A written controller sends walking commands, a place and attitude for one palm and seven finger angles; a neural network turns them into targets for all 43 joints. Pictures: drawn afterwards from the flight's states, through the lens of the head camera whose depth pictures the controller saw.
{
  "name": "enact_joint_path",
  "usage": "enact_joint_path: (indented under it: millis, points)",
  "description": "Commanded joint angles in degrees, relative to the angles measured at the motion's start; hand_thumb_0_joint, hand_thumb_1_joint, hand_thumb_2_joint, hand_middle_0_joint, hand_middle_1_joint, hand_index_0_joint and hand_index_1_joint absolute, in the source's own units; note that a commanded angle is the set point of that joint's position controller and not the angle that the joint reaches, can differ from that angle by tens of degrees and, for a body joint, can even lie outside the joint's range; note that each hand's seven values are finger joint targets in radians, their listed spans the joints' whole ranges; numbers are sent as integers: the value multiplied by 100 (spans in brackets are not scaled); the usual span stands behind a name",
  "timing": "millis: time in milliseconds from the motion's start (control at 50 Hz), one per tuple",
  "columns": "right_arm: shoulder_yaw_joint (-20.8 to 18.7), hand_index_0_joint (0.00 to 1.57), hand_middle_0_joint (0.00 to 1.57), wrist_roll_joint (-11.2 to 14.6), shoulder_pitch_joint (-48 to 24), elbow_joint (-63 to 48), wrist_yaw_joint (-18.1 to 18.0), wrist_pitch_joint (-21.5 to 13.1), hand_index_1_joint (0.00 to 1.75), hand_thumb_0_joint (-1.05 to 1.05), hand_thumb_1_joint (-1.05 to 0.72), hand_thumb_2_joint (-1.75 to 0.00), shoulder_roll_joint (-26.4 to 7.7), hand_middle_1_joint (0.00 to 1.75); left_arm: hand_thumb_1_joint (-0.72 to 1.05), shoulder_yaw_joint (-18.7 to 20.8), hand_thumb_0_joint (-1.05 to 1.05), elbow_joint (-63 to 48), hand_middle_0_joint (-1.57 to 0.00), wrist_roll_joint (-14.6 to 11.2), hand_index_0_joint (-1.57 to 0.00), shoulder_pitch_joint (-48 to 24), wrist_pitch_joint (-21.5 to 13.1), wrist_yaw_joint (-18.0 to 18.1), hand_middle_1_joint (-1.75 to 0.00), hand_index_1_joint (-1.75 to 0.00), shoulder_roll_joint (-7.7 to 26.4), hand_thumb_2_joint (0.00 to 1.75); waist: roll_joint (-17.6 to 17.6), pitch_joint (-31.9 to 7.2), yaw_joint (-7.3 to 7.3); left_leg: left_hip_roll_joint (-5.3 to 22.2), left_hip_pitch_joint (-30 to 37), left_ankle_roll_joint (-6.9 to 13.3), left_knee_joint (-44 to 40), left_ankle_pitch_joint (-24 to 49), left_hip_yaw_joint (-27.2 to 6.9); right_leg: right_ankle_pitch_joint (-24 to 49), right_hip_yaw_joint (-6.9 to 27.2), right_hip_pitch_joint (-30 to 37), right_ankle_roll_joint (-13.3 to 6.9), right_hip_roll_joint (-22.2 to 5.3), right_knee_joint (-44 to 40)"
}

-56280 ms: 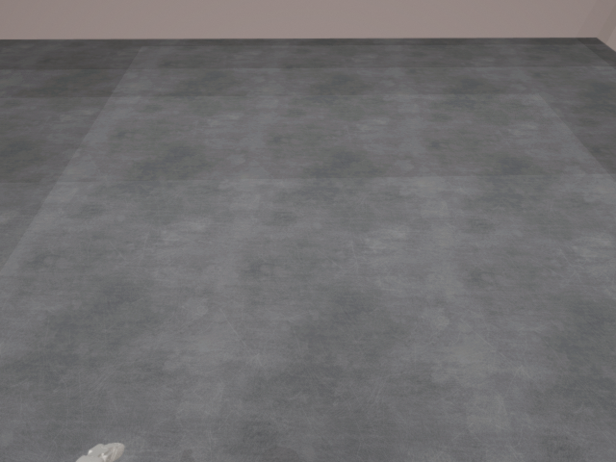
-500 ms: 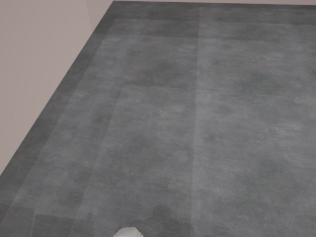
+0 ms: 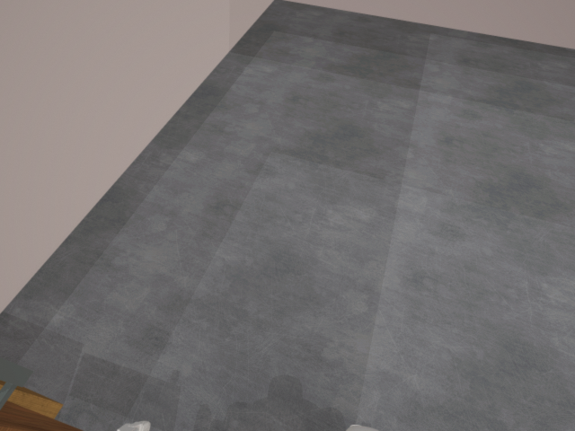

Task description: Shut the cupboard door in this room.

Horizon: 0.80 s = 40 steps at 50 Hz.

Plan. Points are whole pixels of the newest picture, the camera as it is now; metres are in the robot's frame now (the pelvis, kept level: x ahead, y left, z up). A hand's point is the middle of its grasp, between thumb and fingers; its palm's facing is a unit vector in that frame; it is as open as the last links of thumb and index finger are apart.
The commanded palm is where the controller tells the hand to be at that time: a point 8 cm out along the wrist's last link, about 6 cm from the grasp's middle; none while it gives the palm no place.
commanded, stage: turn or walk to find it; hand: left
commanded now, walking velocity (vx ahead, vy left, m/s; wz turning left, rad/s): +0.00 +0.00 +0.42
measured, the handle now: out of the picture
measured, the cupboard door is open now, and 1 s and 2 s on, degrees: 92 92 92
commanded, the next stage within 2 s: stand and wait in 0.84 s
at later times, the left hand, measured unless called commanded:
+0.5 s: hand out of the picture -0.01 +0.19 -0.18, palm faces +0.29 -0.92 -0.25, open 7.3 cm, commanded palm none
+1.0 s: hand out of the picture +0.03 +0.17 -0.16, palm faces +0.42 -0.86 -0.27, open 7.4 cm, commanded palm none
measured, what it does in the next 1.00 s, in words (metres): steps on the spot, turning left: right foot, then left foot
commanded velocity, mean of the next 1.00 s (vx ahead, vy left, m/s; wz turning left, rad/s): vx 0.00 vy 0.00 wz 0.34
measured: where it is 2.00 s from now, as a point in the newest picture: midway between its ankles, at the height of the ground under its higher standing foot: outside the picture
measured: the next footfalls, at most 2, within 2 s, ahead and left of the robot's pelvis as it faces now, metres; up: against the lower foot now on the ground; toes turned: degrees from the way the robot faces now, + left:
right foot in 0.08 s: +0.05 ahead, -0.13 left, +0.00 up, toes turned -3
left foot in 0.52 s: +0.01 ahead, +0.12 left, +0.00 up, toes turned +19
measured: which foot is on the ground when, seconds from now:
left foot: down 0.00-0.10, up 0.12-0.50, down 0.52-0.92, up 0.94-1.00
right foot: up 0.00-0.06, down 0.08-0.52, up 0.54-0.90, down 0.92-1.00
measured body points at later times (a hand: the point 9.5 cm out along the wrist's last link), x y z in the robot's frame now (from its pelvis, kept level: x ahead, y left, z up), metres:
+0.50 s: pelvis +0.00 -0.01 -0.01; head +0.05 +0.00 +0.43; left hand -0.03 +0.24 -0.16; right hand +0.15 -0.24 -0.16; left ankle -0.03 +0.10 -0.74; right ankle +0.01 -0.13 -0.74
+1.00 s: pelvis +0.03 -0.04 -0.01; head +0.08 -0.06 +0.44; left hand +0.01 +0.21 -0.14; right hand +0.18 -0.24 -0.18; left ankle -0.05 +0.09 -0.70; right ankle +0.07 -0.13 -0.74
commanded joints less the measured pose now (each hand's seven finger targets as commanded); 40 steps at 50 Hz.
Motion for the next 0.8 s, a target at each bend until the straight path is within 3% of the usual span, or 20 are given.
enact_joint_path:
  millis: [0,20,40,60,80,100,120,140,180,360,400,440,460,480,500,520,540,580,620,780]
  points:
    - [-321,20,20,-15,109,-331,-82,-34,30,0,-90,-90,-1129,30,90,87,0,-382,-20,-49,-20,281,-211,19,-30,-30,400,90,952,-688,61,1221,391,660,-122,3124,-1333,577,-161,609,-80,263,-1333]
    - [-317,20,20,7,37,-358,-76,-33,30,0,-90,-90,-1093,30,90,105,0,-332,-20,-49,-20,494,-255,32,-30,-30,434,90,834,-809,189,1085,182,504,125,2789,-1299,1150,-155,1113,-106,199,-2056]
    - [-304,20,20,49,66,-385,-46,-49,30,0,-90,-90,-928,30,90,137,0,-287,-20,-20,-20,724,-324,57,-30,-30,634,90,356,-927,289,797,-308,212,588,1909,-1100,1866,144,1863,-191,-187,-2711]
    - [-247,20,20,91,156,-484,-1,-73,30,0,-90,-90,-579,30,90,228,0,-242,-20,72,-20,912,-385,112,-30,-30,1110,90,-1100,-1065,318,26,-1429,-207,1721,-9,-248,3004,1435,2677,-700,-1590,-2814]
    - [-271,20,20,69,69,-610,-7,-17,30,0,-90,-90,-616,30,90,245,0,-317,-20,64,-20,950,-365,104,-30,-30,1318,90,-1349,-834,359,-223,-1649,-323,2838,-2096,-73,3612,1879,2088,-1348,-2505,-2868]
    - [-305,20,20,27,13,-531,-28,107,30,0,-90,-90,-722,30,90,274,0,-321,-20,28,-20,787,-368,148,-30,-30,1119,90,-1420,-700,332,-23,-1669,-308,3678,-2015,-371,3382,1856,1631,-1488,-2384,-2959]
    - [-318,20,20,15,-3,-432,-3,142,30,0,-90,-90,-711,30,90,242,0,-399,-20,29,-20,492,-347,151,-30,-30,1015,90,-1148,-385,198,72,-1813,-347,4206,-1659,-359,2989,1548,1405,-1457,-2090,-2956]
    - [-315,20,20,4,85,-313,41,162,30,0,-90,-90,-706,30,90,200,0,-476,-20,23,-20,239,-337,142,-30,-30,841,90,-944,-260,74,172,-1863,-392,4441,-1239,-305,2803,1009,1308,-1303,-1776,-2893]
    - [-279,20,20,-2,200,-220,90,175,30,0,-90,-90,-633,30,90,166,0,-536,-20,36,-20,174,-366,126,-30,-30,699,90,-1055,-273,17,218,-1795,-480,4411,-816,-120,2805,431,1260,-1108,-1486,-2879]
    - [-102,20,20,60,-517,-409,115,86,30,0,-90,-90,-443,30,90,299,0,-261,-20,90,-20,903,-326,100,-30,-30,1032,90,-1255,-447,402,197,-1211,-488,1923,-1144,572,3994,-38,1956,-1245,-1637,-2474]
    - [-96,20,20,70,-412,-410,110,55,30,0,-90,-90,-445,30,90,316,0,-223,-20,102,-20,822,-300,97,-30,-30,1075,90,-1257,-485,322,171,-831,-442,1335,-978,663,3805,-124,1839,-1159,-1657,-2304]
    - [-115,20,20,48,-68,-352,107,5,30,0,-90,-90,-552,30,90,333,0,-235,-20,54,-20,697,-270,86,-30,-30,1119,90,-1095,-683,109,145,-88,-373,313,-152,794,3386,-421,1596,-866,-1556,-1800]
    - [-163,20,20,36,161,-313,109,-38,30,0,-90,-90,-788,30,90,312,0,-257,-20,4,-20,680,-238,66,-30,-30,1043,90,-579,-845,-50,332,728,-270,-301,587,600,2853,-618,1016,-614,-1417,-1196]
    - [-302,20,20,-17,389,-342,79,-86,30,0,-90,-90,-1374,30,90,269,0,-390,-20,-31,-20,800,-196,31,-30,-30,717,90,996,-1072,-163,1641,1595,343,-554,1976,-1187,875,-931,-236,-181,-678,-15]
    - [-373,20,20,35,662,-309,45,-36,30,0,-90,-90,-1715,30,90,103,0,-558,-20,-2,-20,489,-180,16,-30,-30,453,90,1590,-1008,-290,2545,1467,999,-769,3301,-1926,-1438,-615,-804,-50,-318,928]
    - [-371,20,20,19,656,-221,-23,-48,30,0,-90,-90,-1619,30,90,112,0,-535,-20,26,-20,216,-116,71,-30,-30,505,90,1373,-943,-364,2444,1142,1156,-833,2645,-1933,-1351,-98,-875,-91,-342,1413]
    - [-341,20,20,-6,410,-273,-85,-42,30,0,-90,-90,-1529,30,90,141,0,-479,-20,5,-20,3,-107,55,-30,-30,536,90,1391,-599,-293,2186,790,1147,-872,2139,-1784,-987,81,-1031,-97,-355,1625]
    - [-221,20,20,-25,-70,-371,-109,-66,30,0,-90,-90,-1227,30,90,170,0,-282,-20,22,-20,202,-101,-25,-30,-30,555,90,908,-362,-16,1640,423,838,-864,1887,-1158,-236,136,-851,-93,-299,1662]
    - [-196,20,20,-5,-128,-390,-112,-106,30,0,-90,-90,-1153,30,90,157,0,-176,-20,19,-20,417,-100,-50,-30,-30,519,90,732,-497,70,1443,578,727,-836,2117,-847,35,83,-745,-48,-233,1487]
    - [-291,20,20,-35,-4,-407,-72,-28,30,0,-90,-90,-1198,30,90,95,0,-388,-20,-25,-20,222,-137,-13,-30,-30,364,90,1044,-509,-36,1374,317,779,-539,2335,-1186,-61,-115,38,-26,97,-306]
